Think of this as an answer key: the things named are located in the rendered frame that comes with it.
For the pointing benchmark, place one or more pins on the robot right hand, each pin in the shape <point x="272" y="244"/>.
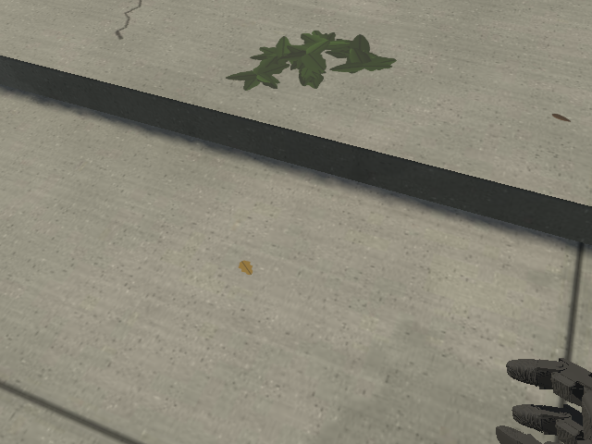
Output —
<point x="569" y="381"/>

